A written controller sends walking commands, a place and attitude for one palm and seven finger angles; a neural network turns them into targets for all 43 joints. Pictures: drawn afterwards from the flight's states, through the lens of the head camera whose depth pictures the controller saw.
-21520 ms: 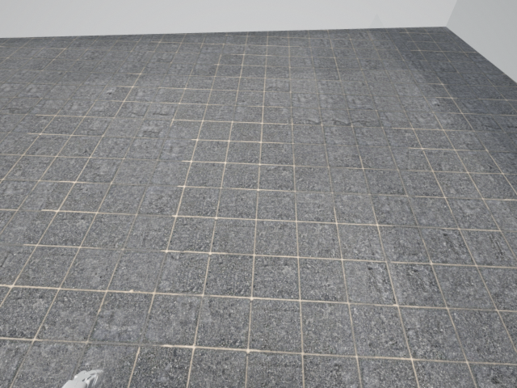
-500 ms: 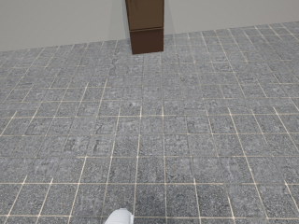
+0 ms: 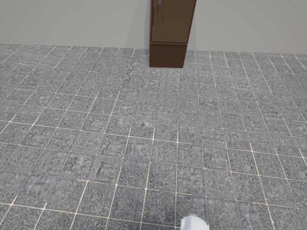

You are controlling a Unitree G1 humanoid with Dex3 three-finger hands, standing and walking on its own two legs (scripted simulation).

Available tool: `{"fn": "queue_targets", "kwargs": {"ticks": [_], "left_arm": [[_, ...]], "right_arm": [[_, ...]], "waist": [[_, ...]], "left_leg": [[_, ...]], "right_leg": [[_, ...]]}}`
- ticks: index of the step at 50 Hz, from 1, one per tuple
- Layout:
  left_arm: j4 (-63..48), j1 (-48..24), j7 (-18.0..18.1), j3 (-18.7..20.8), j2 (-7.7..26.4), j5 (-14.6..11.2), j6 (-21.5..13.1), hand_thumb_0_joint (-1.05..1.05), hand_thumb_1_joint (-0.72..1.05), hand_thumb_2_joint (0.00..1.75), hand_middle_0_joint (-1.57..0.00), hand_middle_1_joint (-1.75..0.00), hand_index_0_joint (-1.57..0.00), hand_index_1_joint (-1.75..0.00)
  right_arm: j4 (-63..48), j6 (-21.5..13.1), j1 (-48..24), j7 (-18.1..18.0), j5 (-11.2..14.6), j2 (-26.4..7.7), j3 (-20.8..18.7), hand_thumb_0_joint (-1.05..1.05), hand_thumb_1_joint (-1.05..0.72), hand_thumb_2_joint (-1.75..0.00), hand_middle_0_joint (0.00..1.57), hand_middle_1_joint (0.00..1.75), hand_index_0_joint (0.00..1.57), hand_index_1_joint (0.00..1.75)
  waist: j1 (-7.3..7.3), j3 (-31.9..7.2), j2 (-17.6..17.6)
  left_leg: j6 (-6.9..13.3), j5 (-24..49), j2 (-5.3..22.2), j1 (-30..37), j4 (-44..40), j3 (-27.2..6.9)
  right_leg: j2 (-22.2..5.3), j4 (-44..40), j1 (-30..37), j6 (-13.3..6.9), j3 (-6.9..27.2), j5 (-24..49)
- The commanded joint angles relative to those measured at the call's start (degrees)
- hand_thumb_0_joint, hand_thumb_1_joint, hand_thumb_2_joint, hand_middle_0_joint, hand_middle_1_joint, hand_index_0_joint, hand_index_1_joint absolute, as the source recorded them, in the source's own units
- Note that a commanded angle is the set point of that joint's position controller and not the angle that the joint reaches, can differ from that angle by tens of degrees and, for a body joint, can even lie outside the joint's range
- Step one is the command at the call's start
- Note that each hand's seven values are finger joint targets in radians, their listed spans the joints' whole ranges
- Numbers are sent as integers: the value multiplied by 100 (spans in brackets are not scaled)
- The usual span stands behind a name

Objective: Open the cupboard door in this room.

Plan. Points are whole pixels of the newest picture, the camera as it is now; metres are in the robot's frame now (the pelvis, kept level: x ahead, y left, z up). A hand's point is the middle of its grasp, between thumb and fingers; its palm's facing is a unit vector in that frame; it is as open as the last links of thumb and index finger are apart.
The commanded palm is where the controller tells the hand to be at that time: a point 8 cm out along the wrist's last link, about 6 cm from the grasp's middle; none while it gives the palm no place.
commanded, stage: turn or walk to find it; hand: left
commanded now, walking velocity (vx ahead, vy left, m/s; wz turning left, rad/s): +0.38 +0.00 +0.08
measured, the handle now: out of the picture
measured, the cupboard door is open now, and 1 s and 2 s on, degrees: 0 0 0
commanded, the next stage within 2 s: stand and wait in 1.60 s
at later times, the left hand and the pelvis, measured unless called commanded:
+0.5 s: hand (115, 203) +0.23 +0.13 -0.17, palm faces +0.09 -0.96 -0.25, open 7.1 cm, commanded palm none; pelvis +0.22 -0.06 +0.00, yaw +3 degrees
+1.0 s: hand (110, 151) +0.42 +0.19 -0.18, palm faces +0.13 -0.98 -0.16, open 7.3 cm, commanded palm none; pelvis +0.42 +0.01 +0.00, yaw +4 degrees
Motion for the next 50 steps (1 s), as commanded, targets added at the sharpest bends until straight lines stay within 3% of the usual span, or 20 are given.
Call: {"fn": "queue_targets", "kwargs": {"ticks": [1, 4, 7, 9, 11, 12, 13, 14, 16, 20, 26, 33, 34, 36, 37, 38, 39, 41, 44, 50], "left_arm": [[-490, -448, -77, 40, 246, -58, -53, 0, 90, 90, -20, -30, -20, -30], [-711, -1057, -103, -5, 212, -84, -105, 0, 90, 90, -20, -30, -20, -30], [-831, -1266, -111, -13, 202, -111, -146, 0, 90, 90, -20, -30, -20, -30], [-741, -807, -89, 14, 305, -115, -181, 0, 90, 90, -20, -30, -20, -30], [-253, 754, -57, 85, 568, -70, -298, 0, 90, 90, -20, -30, -20, -30], [48, 1668, 23, 209, 1066, -4, -376, 0, 90, 90, -20, -30, -20, -30], [263, 2213, 80, 299, 1562, -72, -365, 0, 90, 90, -20, -30, -20, -30], [202, 1850, 79, 320, 1515, -175, -355, 0, 90, 90, -20, -30, -20, -30], [-12, 872, 92, 181, 923, -165, -344, 0, 90, 90, -20, -30, -20, -30], [40, 480, 116, 50, 400, -92, -415, 0, 90, 90, -20, -30, -20, -30], [301, 987, 95, 74, 500, -82, -525, 0, 90, 90, -20, -30, -20, -30], [593, 1542, 104, 72, 643, -75, -440, 0, 90, 90, -20, -30, -20, -30], [614, 1573, 106, 73, 649, -77, -418, 0, 90, 90, -20, -30, -20, -30], [590, 1418, 118, 71, 666, -104, -385, 0, 90, 90, -20, -30, -20, -30], [522, 1457, 93, 38, 504, -133, -387, 0, 90, 90, -20, -30, -20, -30], [371, 1558, 29, -28, 224, -170, -401, 0, 90, 90, -20, -30, -20, -30], [205, 1141, 61, -51, 354, -118, -398, 0, 90, 90, -20, -30, -20, -30], [166, 576, 19, 13, 319, -118, -368, 0, 90, 90, -20, -30, -20, -30], [315, 852, -27, 17, 99, -49, -216, 0, 90, 90, -20, -30, -20, -30], [-69, 358, -83, 87, 59, -28, -56, 0, 90, 90, -20, -30, -20, -30]], "right_arm": [[-26, -92, 659, -30, -44, -583, -90, 0, -90, -90, 20, 30, 20, 30], [127, -69, 1040, -53, -87, -590, -75, 0, -90, -90, 20, 30, 20, 30], [218, -42, 1090, -65, -113, -690, -80, 0, -90, -90, 20, 30, 20, 30], [278, -17, 1018, -59, -114, -780, -95, 0, -90, -90, 20, 30, 20, 30], [308, -10, 926, -45, -55, -868, -98, 0, -90, -90, 20, 30, 20, 30], [241, -30, 1012, 23, 9, -645, -80, 0, -90, -90, 20, 30, 20, 30], [86, -49, 1195, 25, 44, -353, -13, 0, -90, -90, 20, 30, 20, 30], [87, 31, 999, 4, 69, -483, -31, 0, -90, -90, 20, 30, 20, 30], [-32, 121, 296, 88, -26, -274, -59, 0, -90, -90, 20, 30, 20, 30], [156, 369, 775, 162, -147, 1, -43, 0, -90, -90, 20, 30, 20, 30], [-252, 348, -236, 277, -143, -10, -40, 0, -90, -90, 20, 30, 20, 30], [-657, 201, -1399, 320, -114, -97, 33, 0, -90, -90, 20, 30, 20, 30], [-664, 187, -1359, 306, -111, -150, 21, 0, -90, -90, 20, 30, 20, 30], [-412, 116, -561, 243, -151, -357, -25, 0, -90, -90, 20, 30, 20, 30], [-197, 67, 250, 177, -180, -788, -129, 0, -90, -90, 20, 30, 20, 30], [-12, 61, 990, 111, -202, -1430, -295, 0, -90, -90, 20, 30, 20, 30], [46, 127, 1167, 76, -128, -1558, -302, 0, -90, -90, 20, 30, 20, 30], [-135, 103, 483, 48, -100, -1080, -205, 0, -90, -90, 20, 30, 20, 30], [-149, 1, 53, 30, -100, -574, -62, 0, -90, -90, 20, 30, 20, 30], [-144, -63, 272, 12, -85, -464, -115, 0, -90, -90, 20, 30, 20, 30]], "waist": [[-139, 571, 701], [-343, 638, 741], [-338, 592, 806], [-87, 388, 703], [587, -536, 393], [872, -1231, -350], [756, -1676, -1229], [675, -1570, -897], [379, -95, 39], [-188, 134, -428], [-47, 346, -289], [282, 408, -381], [231, 429, -299], [-210, 11, -73], [-546, -593, 664], [-737, -1131, 1976], [-815, -1133, 1838], [-601, -205, 1015], [-107, 228, 845], [8, 410, 791]], "left_leg": [[522, 2494, 1781, 233, -786, -1121], [504, 2920, 1809, 592, -621, -1154], [452, 3358, 1864, 598, -391, -1058], [389, 4373, 1839, 497, 142, -994], [85, 4737, 1448, 149, 1886, -734], [-139, 3070, 985, -1251, 3482, -411], [-356, -1502, 121, -2740, 5195, -348], [-250, -1613, 390, -2767, 5982, -949], [-247, -624, 897, -3150, 6008, -990], [-508, 63, 1098, -2597, 5084, -695], [-703, 485, 1232, -2985, 3507, -397], [-531, 194, 946, -2438, 1795, -53], [-489, 177, 910, -2102, 1627, -32], [-402, 298, 638, -654, 856, 227], [-157, 424, 1191, 874, 596, -472], [455, 901, 2674, 2145, 332, -2438], [734, 706, 3033, 1869, -47, -2804], [693, 402, 2839, 688, -402, -2349], [313, 682, 2269, -439, -738, -1291], [440, 990, 2010, -449, -1026, -759]], "right_leg": [[-41, -708, -587, -27, 58, 276], [116, -1509, -483, -152, -48, 166], [269, -2211, 143, -343, -118, -53], [527, -2579, 1037, -505, -292, -308], [765, -3333, 3120, -624, -460, 307], [-365, -3318, 4863, -979, 652, 891], [-1834, -3713, 5751, -1606, 2839, 2174], [-2017, -4177, 5071, -1735, 3040, 1412], [-1447, -4630, 3294, -1416, 2129, -237], [-751, -5130, 1933, -1005, 712, -713], [-666, -5302, 2359, -1178, 410, -214], [-862, -4888, 3189, -1201, 359, 597], [-889, -4738, 3081, -1184, 356, 682], [-545, -3525, 2772, -963, -101, 1503], [-177, -2108, 1959, -707, -419, 1304], [550, -389, 431, -421, -726, -1447], [522, 536, 4, -446, -178, -2457], [128, 934, -339, -433, 174, -1686], [-30, 544, 285, -330, 160, -995], [-117, -274, -128, -136, 118, -58]]}}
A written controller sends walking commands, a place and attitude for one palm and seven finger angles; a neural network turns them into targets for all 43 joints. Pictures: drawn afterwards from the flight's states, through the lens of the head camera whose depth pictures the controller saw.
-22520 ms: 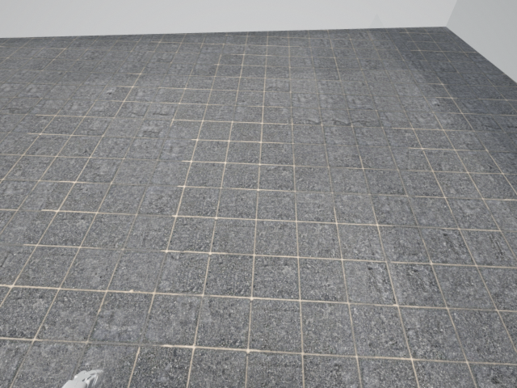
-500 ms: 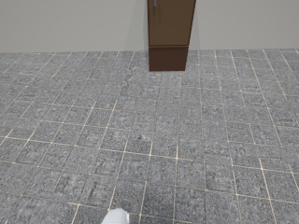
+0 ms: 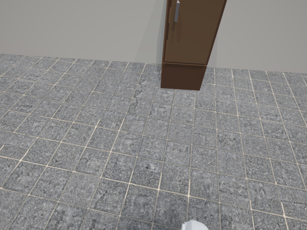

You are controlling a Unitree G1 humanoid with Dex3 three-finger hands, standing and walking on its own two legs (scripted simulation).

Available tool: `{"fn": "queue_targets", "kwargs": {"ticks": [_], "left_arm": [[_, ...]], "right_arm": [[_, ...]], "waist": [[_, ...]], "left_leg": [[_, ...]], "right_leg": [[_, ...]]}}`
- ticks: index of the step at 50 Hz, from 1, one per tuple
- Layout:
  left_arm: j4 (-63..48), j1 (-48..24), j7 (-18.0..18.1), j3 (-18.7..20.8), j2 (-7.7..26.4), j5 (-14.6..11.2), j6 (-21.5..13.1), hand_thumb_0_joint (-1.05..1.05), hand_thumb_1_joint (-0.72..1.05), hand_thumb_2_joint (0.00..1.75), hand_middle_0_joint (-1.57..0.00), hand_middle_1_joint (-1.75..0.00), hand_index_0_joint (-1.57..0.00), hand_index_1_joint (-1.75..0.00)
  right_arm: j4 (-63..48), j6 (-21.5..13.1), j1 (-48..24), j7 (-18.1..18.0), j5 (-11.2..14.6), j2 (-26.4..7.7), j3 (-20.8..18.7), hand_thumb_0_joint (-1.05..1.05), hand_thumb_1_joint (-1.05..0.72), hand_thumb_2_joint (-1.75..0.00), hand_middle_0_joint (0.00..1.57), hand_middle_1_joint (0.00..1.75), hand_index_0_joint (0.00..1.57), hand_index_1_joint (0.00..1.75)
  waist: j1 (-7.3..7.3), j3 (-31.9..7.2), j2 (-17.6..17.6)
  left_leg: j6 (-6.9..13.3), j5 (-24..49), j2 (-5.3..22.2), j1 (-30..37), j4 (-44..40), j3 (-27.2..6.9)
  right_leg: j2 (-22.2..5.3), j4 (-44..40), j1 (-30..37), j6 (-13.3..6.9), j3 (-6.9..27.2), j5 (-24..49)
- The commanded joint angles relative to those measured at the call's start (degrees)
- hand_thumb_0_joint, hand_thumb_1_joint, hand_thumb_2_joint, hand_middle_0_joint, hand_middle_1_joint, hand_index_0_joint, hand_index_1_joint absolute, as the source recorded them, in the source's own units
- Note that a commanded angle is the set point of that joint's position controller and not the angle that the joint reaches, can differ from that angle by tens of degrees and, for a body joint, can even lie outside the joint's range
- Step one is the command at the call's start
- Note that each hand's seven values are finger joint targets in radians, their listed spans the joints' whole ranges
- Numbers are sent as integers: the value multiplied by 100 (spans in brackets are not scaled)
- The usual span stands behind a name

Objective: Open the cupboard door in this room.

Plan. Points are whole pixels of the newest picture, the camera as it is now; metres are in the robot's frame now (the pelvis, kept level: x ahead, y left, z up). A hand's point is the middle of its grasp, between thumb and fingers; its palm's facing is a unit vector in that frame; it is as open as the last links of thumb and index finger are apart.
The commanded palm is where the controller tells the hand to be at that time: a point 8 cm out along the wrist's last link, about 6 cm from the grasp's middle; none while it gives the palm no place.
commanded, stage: turn or walk to find it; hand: left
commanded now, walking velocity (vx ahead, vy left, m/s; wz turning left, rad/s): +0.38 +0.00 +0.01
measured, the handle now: (177, 11) +1.46 -0.05 -0.02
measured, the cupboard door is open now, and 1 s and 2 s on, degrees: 0 0 0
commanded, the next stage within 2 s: stand and wait in 0.60 s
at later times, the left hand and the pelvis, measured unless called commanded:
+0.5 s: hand (122, 198) +0.24 +0.12 -0.16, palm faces +0.07 -0.97 -0.25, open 7.1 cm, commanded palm none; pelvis +0.21 -0.08 +0.00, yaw +2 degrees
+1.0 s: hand (121, 163) +0.37 +0.15 -0.19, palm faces +0.11 -0.98 -0.18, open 7.3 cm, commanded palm none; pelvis +0.37 -0.02 -0.01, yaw +3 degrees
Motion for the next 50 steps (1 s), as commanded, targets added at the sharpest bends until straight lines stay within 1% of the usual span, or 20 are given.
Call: {"fn": "queue_targets", "kwargs": {"ticks": [1, 4, 8, 9, 11, 12, 13, 14, 16, 20, 30, 33, 34, 36, 37, 38, 39, 42, 45, 50], "left_arm": [[-555, -357, -91, 64, 179, -31, -54, 0, 90, 90, -20, -30, -20, -30], [-775, -959, -117, 26, 199, -55, -82, 0, 90, 90, -20, -30, -20, -30], [-861, -1041, -135, 35, 315, -60, -129, 0, 90, 90, -20, -30, -20, -30], [-812, -856, -124, 53, 399, -59, -162, 0, 90, 90, -20, -30, -20, -30], [-303, 729, -85, 161, 822, -17, -289, 0, 90, 90, -20, -30, -20, -30], [-29, 1628, 3, 324, 1478, 28, -365, 0, 90, 90, -20, -30, -20, -30], [31, 1726, 24, 349, 1854, -104, -340, 0, 90, 90, -20, -30, -20, -30], [-84, 1217, 63, 347, 1681, -142, -321, 0, 90, 90, -20, -30, -20, -30], [-396, 190, 74, 181, 1081, -136, -320, 0, 90, 90, -20, -30, -20, -30], [-323, 19, 98, 58, 614, -84, -434, 0, 90, 90, -20, -30, -20, -30], [102, 816, 113, 30, 721, -82, -518, 0, 90, 90, -20, -30, -20, -30], [228, 970, 150, 6, 728, -79, -448, 0, 90, 90, -20, -30, -20, -30], [278, 992, 161, 6, 740, -78, -422, 0, 90, 90, -20, -30, -20, -30], [287, 901, 198, -21, 722, -125, -395, 0, 90, 90, -20, -30, -20, -30], [241, 1072, 191, -66, 563, -162, -371, 0, 90, 90, -20, -30, -20, -30], [209, 1327, 177, -151, 261, -214, -381, 0, 90, 90, -20, -30, -20, -30], [99, 1043, 220, -174, 321, -191, -348, 0, 90, 90, -20, -30, -20, -30], [140, 475, 210, -143, 209, -151, -237, 0, 90, 90, -20, -30, -20, -30], [281, 830, 184, -169, -49, -139, -71, 0, 90, 90, -20, -30, -20, -30], [183, 755, 218, -209, -85, -83, 28, 0, 90, 90, -20, -30, -20, -30]], "right_arm": [[7, -39, 626, 33, -47, -586, -78, 0, -90, -90, 20, 30, 20, 30], [119, -12, 866, 42, -73, -678, -103, 0, -90, -90, 20, 30, 20, 30], [211, 50, 886, 42, -112, -850, -121, 0, -90, -90, 20, 30, 20, 30], [240, 72, 914, 46, -112, -868, -122, 0, -90, -90, 20, 30, 20, 30], [248, 72, 808, 75, -54, -828, -90, 0, -90, -90, 20, 30, 20, 30], [143, 41, 957, 131, 22, -468, -19, 0, -90, -90, 20, 30, 20, 30], [-50, 94, 908, 125, 39, -462, 20, 0, -90, -90, 20, 30, 20, 30], [-46, 161, 616, 108, 51, -508, -21, 0, -90, -90, 20, 30, 20, 30], [4, 218, 313, 156, -30, -392, -47, 0, -90, -90, 20, 30, 20, 30], [208, 386, 797, 217, -106, -176, -15, 0, -90, -90, 20, 30, 20, 30], [-446, 299, -908, 372, -81, -155, 62, 0, -90, -90, 20, 30, 20, 30], [-476, 249, -1050, 329, -69, -181, 119, 0, -90, -90, 20, 30, 20, 30], [-437, 232, -953, 299, -67, -214, 121, 0, -90, -90, 20, 30, 20, 30], [-106, 165, 34, 208, -104, -446, 99, 0, -90, -90, 20, 30, 20, 30], [68, 123, 676, 142, -137, -893, 17, 0, -90, -90, 20, 30, 20, 30], [205, 153, 1194, 86, -92, -1346, -79, 0, -90, -90, 20, 30, 20, 30], [219, 202, 1141, 26, -5, -1404, -42, 0, -90, -90, 20, 30, 20, 30], [90, 187, 174, -31, -25, -795, 77, 0, -90, -90, 20, 30, 20, 30], [64, 166, -224, -22, -14, -611, 137, 0, -90, -90, 20, 30, 20, 30], [40, 269, -362, -9, -32, -496, 79, 0, -90, -90, 20, 30, 20, 30]], "waist": [[-93, 365, 716], [-257, 430, 818], [-195, 303, 849], [-83, 208, 698], [649, -636, 126], [899, -1401, -1403], [700, -1355, -1700], [624, -1105, -1398], [215, -75, -268], [-217, 19, -572], [141, 423, -403], [166, 327, -470], [112, 275, -398], [-349, -407, -184], [-533, -1064, 610], [-621, -1653, 1706], [-589, -1681, 1438], [-307, -502, 970], [-5, -412, 901], [80, -129, 906]], "left_leg": [[670, 1051, 1592, 86, -1356, -1055], [613, 1499, 1547, 344, -1181, -906], [500, 1817, 1598, 420, -737, -845], [429, 2173, 1574, 311, -372, -861], [80, 2477, 1053, -289, 1670, -437], [-123, 368, 442, -1653, 3498, -145], [-198, -1938, -6, -2574, 4833, -631], [-140, -1677, 281, -2755, 5419, -1164], [-177, -487, 751, -2857, 5356, -1230], [-404, 165, 806, -2355, 4554, -953], [-446, 487, 750, -2600, 1974, -533], [-324, 201, 540, -2171, 1416, -381], [-299, 221, 464, -1829, 1223, -288], [-201, 1183, 253, -226, 341, -177], [94, 3031, 1078, 1395, 514, -932], [856, 5409, 2400, 2559, 650, -2251], [1125, 5737, 2657, 2174, 464, -2246], [880, 4385, 2156, 510, -49, -1595], [582, 3473, 1651, -354, -384, -952], [512, 1312, 1470, -1110, -562, -1014]], "right_leg": [[-218, -793, -558, 111, 71, 510], [-80, -1796, -322, 65, -145, 550], [197, -2657, 518, -117, -353, 380], [311, -2904, 1036, -190, -434, 302], [358, -3522, 3248, -332, -369, 666], [-1124, -3828, 4648, -715, 1367, 980], [-1964, -4441, 4646, -1174, 2859, 1344], [-2034, -4733, 4028, -1184, 2864, 619], [-1497, -5043, 2593, -919, 1832, -703], [-879, -5328, 1804, -704, 497, 9], [-957, -5359, 2745, -939, 128, 960], [-948, -4866, 3143, -887, -7, 2358], [-931, -4598, 3135, -834, -84, 2811], [-539, -3152, 2957, -490, -507, 3641], [-129, -2011, 1861, -195, -715, 2319], [493, -538, 655, -31, -720, -1538], [457, 193, 531, -54, -162, -2407], [65, 20, 450, 17, 189, -1736], [102, -897, 1239, 89, 42, -1057], [234, -2327, 2006, 134, -166, -276]]}}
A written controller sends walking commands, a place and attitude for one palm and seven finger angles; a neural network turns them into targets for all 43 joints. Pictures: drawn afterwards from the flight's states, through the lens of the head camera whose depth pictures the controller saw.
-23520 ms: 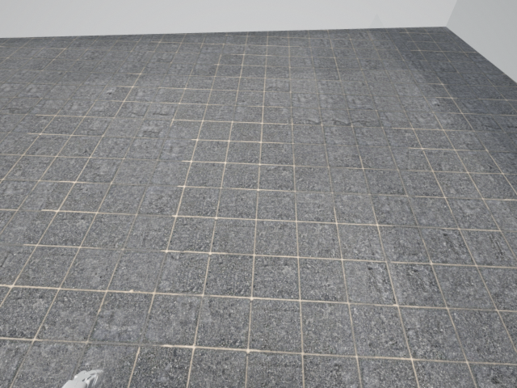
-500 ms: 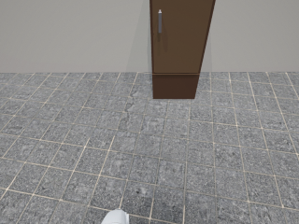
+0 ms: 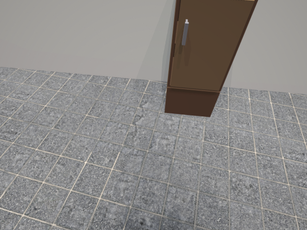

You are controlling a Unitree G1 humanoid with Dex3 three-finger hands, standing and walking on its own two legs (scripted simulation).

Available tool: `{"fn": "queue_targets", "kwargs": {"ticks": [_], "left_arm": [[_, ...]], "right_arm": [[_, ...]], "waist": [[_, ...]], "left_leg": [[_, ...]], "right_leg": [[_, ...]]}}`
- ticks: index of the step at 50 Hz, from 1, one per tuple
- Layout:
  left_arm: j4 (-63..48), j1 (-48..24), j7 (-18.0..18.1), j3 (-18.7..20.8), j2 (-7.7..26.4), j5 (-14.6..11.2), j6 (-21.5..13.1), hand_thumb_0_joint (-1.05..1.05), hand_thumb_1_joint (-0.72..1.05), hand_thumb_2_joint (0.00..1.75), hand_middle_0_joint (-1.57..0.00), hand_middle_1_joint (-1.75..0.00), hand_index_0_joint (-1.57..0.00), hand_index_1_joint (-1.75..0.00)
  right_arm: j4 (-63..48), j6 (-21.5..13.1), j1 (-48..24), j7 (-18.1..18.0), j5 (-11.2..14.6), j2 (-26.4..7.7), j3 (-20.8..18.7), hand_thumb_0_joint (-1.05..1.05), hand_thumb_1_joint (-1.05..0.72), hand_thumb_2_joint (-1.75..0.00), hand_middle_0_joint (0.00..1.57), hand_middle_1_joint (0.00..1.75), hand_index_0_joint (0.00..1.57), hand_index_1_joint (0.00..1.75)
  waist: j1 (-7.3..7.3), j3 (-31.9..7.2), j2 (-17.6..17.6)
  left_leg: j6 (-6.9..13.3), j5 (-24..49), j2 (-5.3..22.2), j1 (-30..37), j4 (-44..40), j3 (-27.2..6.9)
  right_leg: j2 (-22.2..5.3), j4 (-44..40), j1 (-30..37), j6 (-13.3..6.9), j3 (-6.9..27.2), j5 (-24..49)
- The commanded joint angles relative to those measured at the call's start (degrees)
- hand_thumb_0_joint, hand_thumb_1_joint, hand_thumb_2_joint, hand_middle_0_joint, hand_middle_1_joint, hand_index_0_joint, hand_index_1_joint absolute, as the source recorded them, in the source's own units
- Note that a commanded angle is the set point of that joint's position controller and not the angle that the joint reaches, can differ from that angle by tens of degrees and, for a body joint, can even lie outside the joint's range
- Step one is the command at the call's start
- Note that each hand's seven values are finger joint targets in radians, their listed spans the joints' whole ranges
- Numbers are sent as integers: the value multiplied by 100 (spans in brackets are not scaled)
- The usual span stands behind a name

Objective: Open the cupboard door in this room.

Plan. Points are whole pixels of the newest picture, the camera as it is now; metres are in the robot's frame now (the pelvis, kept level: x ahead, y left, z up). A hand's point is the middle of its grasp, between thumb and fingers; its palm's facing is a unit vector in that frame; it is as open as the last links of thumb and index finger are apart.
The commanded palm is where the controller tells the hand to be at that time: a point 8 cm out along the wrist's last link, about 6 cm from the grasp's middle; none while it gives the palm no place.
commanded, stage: stand and wait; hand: left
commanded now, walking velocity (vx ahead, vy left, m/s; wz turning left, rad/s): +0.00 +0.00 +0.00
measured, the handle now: (185, 32) +1.09 -0.09 -0.01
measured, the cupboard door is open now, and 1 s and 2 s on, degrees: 0 0 0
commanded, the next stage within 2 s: look at it before walking up in 0.56 s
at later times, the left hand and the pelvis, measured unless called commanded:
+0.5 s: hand out of the picture +0.05 +0.13 -0.17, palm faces +0.04 -0.98 -0.21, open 7.2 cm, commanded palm none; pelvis +0.06 -0.04 +0.01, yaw +1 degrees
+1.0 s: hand out of the picture +0.03 +0.11 -0.17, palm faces +0.06 -0.99 -0.16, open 7.3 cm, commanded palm none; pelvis +0.06 -0.04 +0.01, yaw +1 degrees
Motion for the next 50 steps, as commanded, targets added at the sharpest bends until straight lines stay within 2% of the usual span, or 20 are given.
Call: {"fn": "queue_targets", "kwargs": {"ticks": [1, 2, 3, 4, 5, 6, 7, 8, 9, 10, 12, 14, 17, 20, 23, 35, 44, 50], "left_arm": [[-17, 849, -17, -8, 79, 21, 30, 0, 90, 90, -20, -30, -20, -30], [47, 966, -10, -10, 153, 20, 25, 0, 90, 90, -20, -30, -20, -30], [60, 1002, 1, -8, 342, 33, -2, 0, 90, 90, -20, -30, -20, -30], [-1, 769, 5, -17, 547, 33, -51, 0, 90, 90, -20, -30, -20, -30], [-86, 534, -4, -29, 731, 25, -74, 0, 90, 90, -20, -30, -20, -30], [-122, 327, -20, 34, 922, -9, -130, 0, 90, 90, -20, -30, -20, -30], [-165, 219, -23, 24, 880, -32, -145, 0, 90, 90, -20, -30, -20, -30], [-194, 69, -19, 15, 833, -43, -138, 0, 90, 90, -20, -30, -20, -30], [-190, 21, -13, 1, 783, -60, -137, 0, 90, 90, -20, -30, -20, -30], [-195, 56, -9, -5, 709, -76, -149, 0, 90, 90, -20, -30, -20, -30], [-122, 255, 5, -24, 621, -104, -152, 0, 90, 90, -20, -30, -20, -30], [-54, 366, 28, -21, 623, -113, -152, 0, 90, 90, -20, -30, -20, -30], [-9, 450, 49, -31, 589, -115, -152, 0, 90, 90, -20, -30, -20, -30], [23, 498, 66, -47, 539, -109, -130, 0, 90, 90, -20, -30, -20, -30], [54, 546, 76, -46, 507, -107, -137, 0, 90, 90, -20, -30, -20, -30], [124, 775, 93, -67, 327, -70, -116, 0, 90, 90, -20, -30, -20, -30], [133, 850, 90, -60, 305, -62, -131, 0, 90, 90, -20, -30, -20, -30], [107, 852, 88, -56, 319, -61, -139, 0, 90, 90, -20, -30, -20, -30]], "right_arm": [[-44, 100, 258, 41, -62, -611, -91, 0, -90, -90, 20, 30, 20, 30], [-40, 128, 203, 41, -50, -609, -92, 0, -90, -90, 20, 30, 20, 30], [-7, 151, 234, 54, -26, -496, -68, 0, -90, -90, 20, 30, 20, 30], [16, 188, 394, 75, -2, -349, -27, 0, -90, -90, 20, 30, 20, 30], [47, 217, 554, 101, -8, -217, 25, 0, -90, -90, 20, 30, 20, 30], [116, 290, 688, 100, -44, -222, 31, 0, -90, -90, 20, 30, 20, 30], [179, 313, 815, 104, -59, -325, 26, 0, -90, -90, 20, 30, 20, 30], [279, 302, 994, 107, -63, -324, 37, 0, -90, -90, 20, 30, 20, 30], [376, 273, 1139, 105, -59, -309, 69, 0, -90, -90, 20, 30, 20, 30], [446, 225, 1241, 96, -61, -288, 99, 0, -90, -90, 20, 30, 20, 30], [502, 138, 1181, 70, -42, -334, 128, 0, -90, -90, 20, 30, 20, 30], [538, 118, 1215, 46, -30, -355, 130, 0, -90, -90, 20, 30, 20, 30], [609, 116, 1305, 8, -21, -296, 140, 0, -90, -90, 20, 30, 20, 30], [658, 157, 1371, -6, -18, -250, 134, 0, -90, -90, 20, 30, 20, 30], [694, 164, 1456, -23, -14, -233, 128, 0, -90, -90, 20, 30, 20, 30], [659, 203, 1365, -39, -1, -159, 108, 0, -90, -90, 20, 30, 20, 30], [591, 193, 1348, -39, -6, -190, 99, 0, -90, -90, 20, 30, 20, 30], [574, 174, 1359, -39, -12, -214, 96, 0, -90, -90, 20, 30, 20, 30]], "waist": [[123, -258, 695], [218, -196, 645], [224, -122, 326], [88, 77, -38], [-53, 154, -364], [-134, 239, -1428], [-167, 266, -1489], [-257, 279, -1106], [-290, 174, -722], [-266, -30, -379], [-121, -253, 179], [-69, -389, 218], [-71, -436, 155], [-79, -207, 121], [-109, -237, 11], [-139, 127, 85], [-130, 83, 58], [-130, 44, 70]], "left_leg": [[452, 731, 1280, -529, -1000, -976], [310, 283, 1174, -593, -814, -909], [81, -167, 937, -660, -562, -806], [-153, -536, 645, -688, -434, -736], [-295, -674, 382, -458, -344, -580], [-389, -759, 244, -138, -119, -454], [-364, -637, 290, 212, -53, -515], [-345, -327, 344, 424, -210, -559], [-337, 34, 396, 536, -411, -616], [-314, 318, 478, 568, -624, -689], [-265, 762, 619, 501, -842, -772], [-276, 960, 639, 438, -835, -753], [-285, 1106, 666, 537, -856, -705], [-297, 891, 652, 498, -890, -685], [-298, 899, 653, 563, -873, -670], [-271, 458, 625, 575, -888, -649], [-252, 428, 599, 562, -867, -681], [-239, 562, 608, 552, -856, -691]], "right_leg": [[69, -1163, 1107, 45, -155, 840], [57, -1677, 1325, 61, -190, 1191], [-50, -2207, 1438, 36, 23, 1412], [-346, -2714, 1252, -89, 457, 1353], [-703, -2963, 879, -296, 800, 1181], [-874, -3401, 369, -512, 1149, 734], [-934, -3684, 63, -638, 1208, 475], [-802, -3618, -7, -647, 1025, 439], [-611, -3391, 158, -575, 758, 725], [-457, -3161, 437, -500, 580, 1046], [-265, -2858, 985, -378, 345, 1810], [-260, -2761, 1377, -379, 276, 2311], [-286, -2736, 1489, -391, 245, 2741], [-271, -2820, 1387, -395, 249, 2575], [-257, -2821, 1416, -406, 251, 2673], [-199, -3009, 998, -384, 304, 1898], [-192, -3030, 1021, -395, 310, 1800], [-191, -2975, 1096, -403, 306, 2004]]}}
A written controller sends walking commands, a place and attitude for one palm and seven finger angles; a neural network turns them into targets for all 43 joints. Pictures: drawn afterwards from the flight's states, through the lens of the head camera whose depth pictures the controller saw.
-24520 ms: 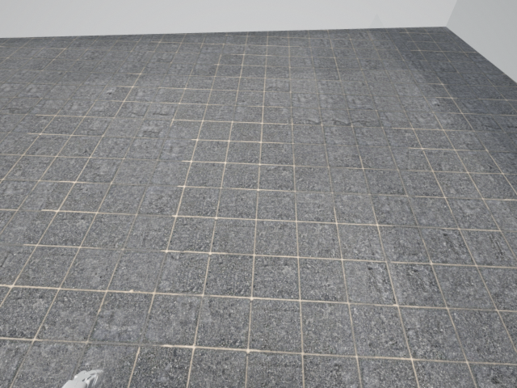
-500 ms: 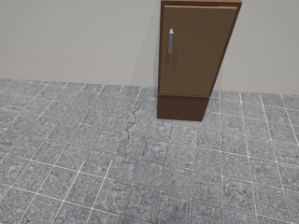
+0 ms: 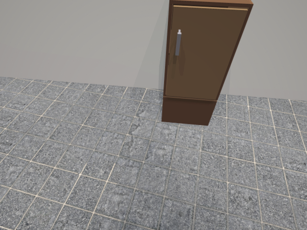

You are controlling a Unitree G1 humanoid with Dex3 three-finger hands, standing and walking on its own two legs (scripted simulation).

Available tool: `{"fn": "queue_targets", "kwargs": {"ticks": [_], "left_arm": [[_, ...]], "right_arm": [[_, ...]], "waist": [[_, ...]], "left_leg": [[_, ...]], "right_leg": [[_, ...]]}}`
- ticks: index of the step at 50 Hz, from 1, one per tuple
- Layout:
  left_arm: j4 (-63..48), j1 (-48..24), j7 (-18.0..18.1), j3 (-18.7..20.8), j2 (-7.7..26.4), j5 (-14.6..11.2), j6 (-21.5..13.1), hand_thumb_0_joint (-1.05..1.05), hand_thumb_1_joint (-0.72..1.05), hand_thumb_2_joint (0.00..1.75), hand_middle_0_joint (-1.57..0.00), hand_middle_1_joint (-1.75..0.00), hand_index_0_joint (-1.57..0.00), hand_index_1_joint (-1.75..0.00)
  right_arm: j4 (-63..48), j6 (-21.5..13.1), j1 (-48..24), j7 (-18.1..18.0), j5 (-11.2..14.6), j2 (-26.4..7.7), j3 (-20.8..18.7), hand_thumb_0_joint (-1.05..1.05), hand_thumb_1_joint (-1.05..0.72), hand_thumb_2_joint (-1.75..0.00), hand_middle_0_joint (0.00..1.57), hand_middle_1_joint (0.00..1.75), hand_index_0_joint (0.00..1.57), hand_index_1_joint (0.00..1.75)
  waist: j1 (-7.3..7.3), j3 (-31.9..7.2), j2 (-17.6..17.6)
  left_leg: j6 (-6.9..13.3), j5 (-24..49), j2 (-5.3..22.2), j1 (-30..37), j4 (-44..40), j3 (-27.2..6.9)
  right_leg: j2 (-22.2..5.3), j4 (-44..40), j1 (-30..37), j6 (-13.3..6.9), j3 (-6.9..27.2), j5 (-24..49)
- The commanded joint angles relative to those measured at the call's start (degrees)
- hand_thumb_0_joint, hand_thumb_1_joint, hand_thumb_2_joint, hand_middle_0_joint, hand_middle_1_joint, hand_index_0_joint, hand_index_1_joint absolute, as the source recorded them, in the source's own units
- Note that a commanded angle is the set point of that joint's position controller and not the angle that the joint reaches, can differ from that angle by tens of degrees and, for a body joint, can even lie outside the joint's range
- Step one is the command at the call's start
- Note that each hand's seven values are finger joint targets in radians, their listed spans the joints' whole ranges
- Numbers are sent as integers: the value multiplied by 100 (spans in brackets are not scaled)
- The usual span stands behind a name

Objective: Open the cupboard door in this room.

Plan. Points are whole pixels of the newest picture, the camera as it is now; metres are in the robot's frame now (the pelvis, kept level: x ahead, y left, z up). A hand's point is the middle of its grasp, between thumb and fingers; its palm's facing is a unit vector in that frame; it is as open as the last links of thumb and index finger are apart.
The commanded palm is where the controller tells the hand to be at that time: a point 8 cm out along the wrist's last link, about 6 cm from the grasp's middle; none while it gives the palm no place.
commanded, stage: look at it before walking up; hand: left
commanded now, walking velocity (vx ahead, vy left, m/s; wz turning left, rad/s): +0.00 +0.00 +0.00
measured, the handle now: (178, 42) +1.03 -0.07 -0.02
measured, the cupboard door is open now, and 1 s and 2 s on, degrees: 0 0 0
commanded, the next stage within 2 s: walk to a spot facing it in 0.12 s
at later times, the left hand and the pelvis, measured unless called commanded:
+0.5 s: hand out of the picture +0.01 +0.20 -0.19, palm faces -0.05 -0.98 -0.20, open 7.3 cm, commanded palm none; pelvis -0.01 +0.02 -0.01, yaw -6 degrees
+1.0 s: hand out of the picture +0.10 +0.17 -0.16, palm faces -0.28 -0.92 -0.26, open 7.3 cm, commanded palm none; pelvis -0.02 -0.01 +0.00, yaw -21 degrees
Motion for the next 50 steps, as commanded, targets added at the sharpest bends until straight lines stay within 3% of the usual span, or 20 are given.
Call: {"fn": "queue_targets", "kwargs": {"ticks": [1, 11, 17, 20, 23, 24, 25, 26, 27, 31, 32, 33, 34, 35, 36, 37, 39, 41, 43, 50], "left_arm": [[-136, 415, 17, 111, 594, -26, -82, 0, 90, 90, -20, -30, -20, -30], [-202, 334, 17, 131, 648, -24, -72, 0, 90, 90, -20, -30, -20, -30], [-437, 44, -48, 379, 905, 13, 111, 0, 90, 90, -20, -30, -20, -30], [-700, -185, -93, 498, 1026, 38, 208, 0, 90, 90, -20, -30, -20, -30], [-966, -384, -153, 567, 998, 59, 263, 0, 90, 90, -20, -30, -20, -30], [-1070, -460, -176, 574, 898, 63, 285, 0, 90, 90, -20, -30, -20, -30], [-1168, -504, -203, 587, 829, 83, 329, 0, 90, 90, -20, -30, -20, -30], [-1267, -599, -218, 607, 807, 100, 356, 0, 90, 90, -20, -30, -20, -30], [-1352, -690, -234, 628, 794, 98, 354, 0, 90, 90, -20, -30, -20, -30], [-1414, -414, -300, 625, 759, 77, 295, 0, 90, 90, -20, -30, -20, -30], [-1373, -192, -302, 637, 861, 77, 258, 0, 90, 90, -20, -30, -20, -30], [-1283, 175, -286, 689, 1105, 86, 206, 0, 90, 90, -20, -30, -20, -30], [-1276, 319, -206, 777, 1792, 144, 104, 0, 90, 90, -20, -30, -20, -30], [-1257, 491, -147, 767, 1968, 14, 142, 0, 90, 90, -20, -30, -20, -30], [-1344, 365, -100, 803, 1975, 18, 151, 0, 90, 90, -20, -30, -20, -30], [-1442, 0, -87, 793, 1903, 23, 170, 0, 90, 90, -20, -30, -20, -30], [-1632, -519, -96, 730, 1691, 6, 168, 0, 90, 90, -20, -30, -20, -30], [-1705, -546, -125, 694, 1730, 14, 137, 0, 90, 90, -20, -30, -20, -30], [-1674, -363, -152, 696, 1780, 14, 116, 0, 90, 90, -20, -30, -20, -30], [-1653, -147, -256, 711, 1913, 43, 59, 0, 90, 90, -20, -30, -20, -30]], "right_arm": [[-92, -52, 450, 5, -18, -399, -72, 0, -90, -90, 20, 30, 20, 30], [-100, -76, 495, 14, -17, -430, -90, 0, -90, -90, 20, 30, 20, 30], [-283, 56, 309, -48, -29, -595, -277, 0, -90, -90, 20, 30, 20, 30], [-532, 122, 163, -49, -43, -700, -377, 0, -90, -90, 20, 30, 20, 30], [-764, 111, 44, -47, -63, -924, -473, 0, -90, -90, 20, 30, 20, 30], [-829, 89, 56, -54, -69, -1064, -520, 0, -90, -90, 20, 30, 20, 30], [-880, 56, -18, -57, -81, -1161, -558, 0, -90, -90, 20, 30, 20, 30], [-918, 28, -40, -49, -101, -1168, -561, 0, -90, -90, 20, 30, 20, 30], [-978, 12, -152, -36, -122, -1182, -569, 0, -90, -90, 20, 30, 20, 30], [-1159, 38, -587, 20, -159, -1369, -641, 0, -90, -90, 20, 30, 20, 30], [-1197, 61, -637, 42, -139, -1423, -654, 0, -90, -90, 20, 30, 20, 30], [-1269, 76, -642, 67, -104, -1393, -649, 0, -90, -90, 20, 30, 20, 30], [-1476, 112, -522, 107, -67, -978, -563, 0, -90, -90, 20, 30, 20, 30], [-1732, 187, -896, 88, -21, -933, -494, 0, -90, -90, 20, 30, 20, 30], [-1755, 261, -1037, 47, -22, -892, -471, 0, -90, -90, 20, 30, 20, 30], [-1768, 273, -1163, 46, -35, -1009, -492, 0, -90, -90, 20, 30, 20, 30], [-1654, 264, -1039, 94, -80, -1102, -490, 0, -90, -90, 20, 30, 20, 30], [-1639, 278, -965, 113, -90, -1107, -466, 0, -90, -90, 20, 30, 20, 30], [-1703, 282, -1040, 115, -98, -1146, -435, 0, -90, -90, 20, 30, 20, 30], [-2060, 168, -1479, 201, -107, -1246, -389, 0, -90, -90, 20, 30, 20, 30]], "waist": [[-29, 252, -50], [-17, 276, -50], [-43, 189, -161], [-75, 228, -142], [-101, 157, 427], [-119, 82, 854], [-121, 77, 1275], [-154, 53, 1311], [-125, 91, 1123], [79, -132, 829], [175, -269, 613], [365, -461, 54], [411, -448, -1932], [534, -398, -1823], [479, -407, -1657], [370, -163, -1319], [138, -291, -569], [100, -513, -587], [178, -605, -475], [338, -264, -753]], "left_leg": [[210, 728, 350, -97, -316, -403], [236, 777, 354, -161, -356, -444], [213, 671, 506, -164, 325, -105], [234, 91, 590, -320, 473, -79], [454, -214, 1045, -271, 140, -461], [675, -117, 1464, -258, -198, -822], [989, 274, 1932, -198, -493, -996], [1204, 820, 2124, -132, -539, -1013], [1247, 1266, 2151, -148, -398, -825], [829, 1986, 1838, -155, 500, 28], [620, 1935, 1692, -210, 1006, 254], [329, 1498, 1418, -561, 1954, 542], [-77, -1027, 592, -2126, 3418, 693], [-172, -2388, 136, -2491, 4163, -11], [-139, -2284, 119, -2610, 4585, -577], [-129, -1874, 161, -2786, 4835, -792], [-183, -1045, 236, -2665, 4776, -829], [-248, -813, 147, -2509, 4582, -781], [-293, -757, 66, -2550, 4406, -798], [-326, -844, 41, -2606, 3359, -727]], "right_leg": [[-677, -546, -176, 23, 684, 1079], [-660, -501, -110, 37, 632, 1020], [-670, 68, -581, -87, 958, 1594], [-617, 250, -1003, -140, 1154, 1075], [-260, 1004, -1487, -39, 964, 676], [-49, 1766, -1625, 50, 677, 248], [-2, 2764, -1920, 150, 453, -929], [-94, 3369, -2141, 187, 514, -1532], [-217, 3461, -2188, 198, 581, -1626], [-168, 2061, -1304, 224, 222, -1049], [-83, 1331, -874, 222, 120, -461], [-171, 434, -133, 171, 290, 717], [-1463, -159, 744, -305, 2341, 2902], [-2094, -196, 455, -931, 2970, 4323], [-1991, -420, 228, -988, 3232, 3429], [-1868, -454, 78, -996, 3231, 2574], [-1434, -315, 109, -849, 2649, 2054], [-1230, -271, 173, -741, 2409, 2040], [-1150, -285, 344, -745, 2506, 1921], [-1063, -904, 251, -912, 3066, -625]]}}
